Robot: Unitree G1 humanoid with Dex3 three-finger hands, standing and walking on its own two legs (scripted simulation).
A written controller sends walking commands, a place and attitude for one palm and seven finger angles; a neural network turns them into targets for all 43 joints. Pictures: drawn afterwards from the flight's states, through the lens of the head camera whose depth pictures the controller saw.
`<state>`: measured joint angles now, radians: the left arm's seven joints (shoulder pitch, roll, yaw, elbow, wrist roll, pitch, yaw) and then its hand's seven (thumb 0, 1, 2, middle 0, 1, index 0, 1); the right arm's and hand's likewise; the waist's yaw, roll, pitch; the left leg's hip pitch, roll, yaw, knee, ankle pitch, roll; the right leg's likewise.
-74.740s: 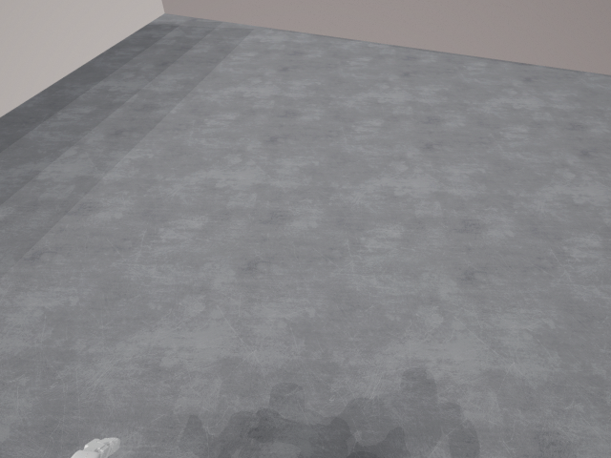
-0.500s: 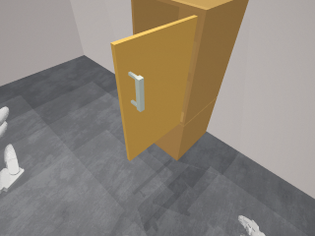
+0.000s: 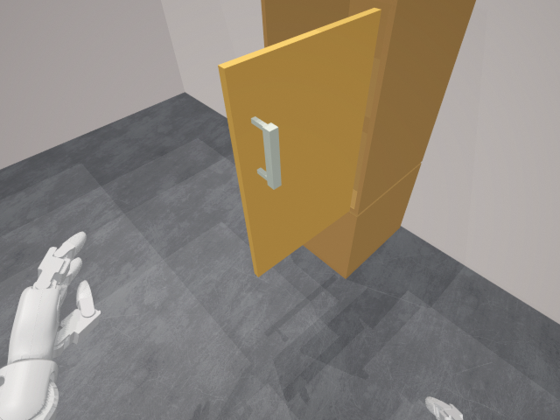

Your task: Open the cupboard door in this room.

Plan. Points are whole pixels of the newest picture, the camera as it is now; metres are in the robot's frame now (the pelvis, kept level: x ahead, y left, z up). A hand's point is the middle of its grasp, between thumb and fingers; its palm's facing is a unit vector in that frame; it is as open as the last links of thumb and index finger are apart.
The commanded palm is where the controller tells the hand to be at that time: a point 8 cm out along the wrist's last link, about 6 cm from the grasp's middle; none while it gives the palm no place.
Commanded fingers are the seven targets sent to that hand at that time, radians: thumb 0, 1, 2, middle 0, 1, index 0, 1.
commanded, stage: let the arm hang, fingers relaxed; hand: left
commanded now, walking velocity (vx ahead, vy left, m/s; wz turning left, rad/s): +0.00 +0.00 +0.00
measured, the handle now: (265, 153) +0.56 +0.06 +0.08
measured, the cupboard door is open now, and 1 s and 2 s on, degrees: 87 87 87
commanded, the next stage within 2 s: look to check the result in 1.02 s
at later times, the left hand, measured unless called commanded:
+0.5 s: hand out of the picture -0.03 +0.21 -0.16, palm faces +0.03 -0.97 -0.25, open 7.2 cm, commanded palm none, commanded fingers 0.00 0.90 0.90 -0.20 -0.30 -0.20 -0.30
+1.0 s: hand out of the picture -0.01 +0.18 -0.16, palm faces +0.03 -0.98 -0.18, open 7.3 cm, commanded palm none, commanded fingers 0.00 0.90 0.90 -0.20 -0.30 -0.20 -0.30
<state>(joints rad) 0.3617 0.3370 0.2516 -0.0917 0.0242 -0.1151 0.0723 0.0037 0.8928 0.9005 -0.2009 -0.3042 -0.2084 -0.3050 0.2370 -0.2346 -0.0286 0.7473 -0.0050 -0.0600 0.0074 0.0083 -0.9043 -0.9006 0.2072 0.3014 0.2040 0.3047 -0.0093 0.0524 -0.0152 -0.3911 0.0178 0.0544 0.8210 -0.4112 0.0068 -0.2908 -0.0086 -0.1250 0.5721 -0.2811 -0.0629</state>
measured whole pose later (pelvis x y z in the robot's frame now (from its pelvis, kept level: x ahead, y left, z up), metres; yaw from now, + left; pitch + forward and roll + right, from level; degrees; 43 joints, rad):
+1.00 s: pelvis +0.00 +0.02 +0.01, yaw -1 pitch -1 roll +0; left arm 0.29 0.11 0.01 1.16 0.01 -0.01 0.04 0.01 0.92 0.90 -0.20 -0.30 -0.20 -0.30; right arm 0.33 -0.10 0.00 1.16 -0.02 0.01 -0.03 0.00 -0.91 -0.90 0.20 0.30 0.20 0.30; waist -0.02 0.02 0.04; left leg -0.18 0.01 0.10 0.41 -0.21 0.02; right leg -0.19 -0.02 -0.11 0.42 -0.21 -0.03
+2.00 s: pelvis +0.03 +0.01 +0.01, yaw +0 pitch -1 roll +0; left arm 0.27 0.12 0.01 1.16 0.00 -0.02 0.04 0.01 0.91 0.90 -0.20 -0.30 -0.20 -0.30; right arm 0.27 -0.13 0.00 1.16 -0.02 0.00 -0.03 0.00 -0.91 -0.90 0.20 0.30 0.20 0.30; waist -0.01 0.02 0.05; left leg -0.13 0.02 0.09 0.37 -0.22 0.00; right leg -0.14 0.00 -0.12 0.38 -0.23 -0.04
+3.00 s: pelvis +0.03 -0.01 +0.01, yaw +0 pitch -1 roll +0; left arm 0.29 0.11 0.01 1.16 0.00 -0.02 0.04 0.00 0.91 0.90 -0.20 -0.30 -0.20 -0.30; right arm 0.30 -0.13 0.00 1.17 -0.02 0.01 -0.04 0.00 -0.91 -0.90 0.20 0.30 0.20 0.30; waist -0.01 0.02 0.04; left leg -0.12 0.05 0.08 0.36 -0.22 -0.02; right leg -0.12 0.02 -0.12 0.36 -0.23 -0.06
